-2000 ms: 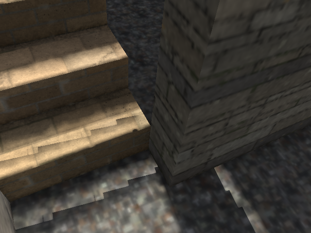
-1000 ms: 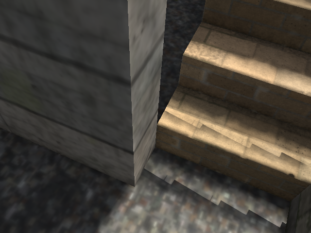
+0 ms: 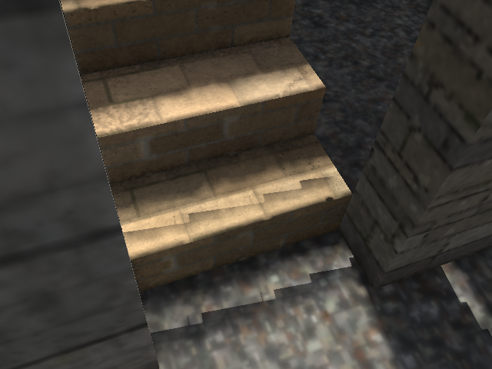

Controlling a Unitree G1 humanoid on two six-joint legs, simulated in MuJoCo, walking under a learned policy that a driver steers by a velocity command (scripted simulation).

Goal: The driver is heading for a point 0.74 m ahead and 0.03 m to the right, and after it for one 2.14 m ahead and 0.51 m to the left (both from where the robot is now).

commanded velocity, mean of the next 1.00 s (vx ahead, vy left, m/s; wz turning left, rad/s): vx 0.13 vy -0.32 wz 0.09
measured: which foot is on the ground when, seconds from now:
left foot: down 0.00-0.28, up 0.30-0.68, down 0.70-1.00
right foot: up 0.00-0.26, down 0.28-0.70, up 0.72-1.00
